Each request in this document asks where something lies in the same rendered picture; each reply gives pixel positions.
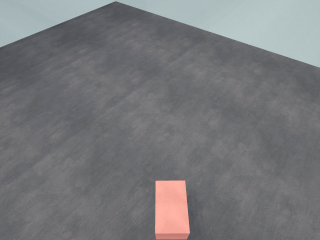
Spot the carton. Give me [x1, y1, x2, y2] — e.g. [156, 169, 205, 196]
[155, 180, 190, 240]

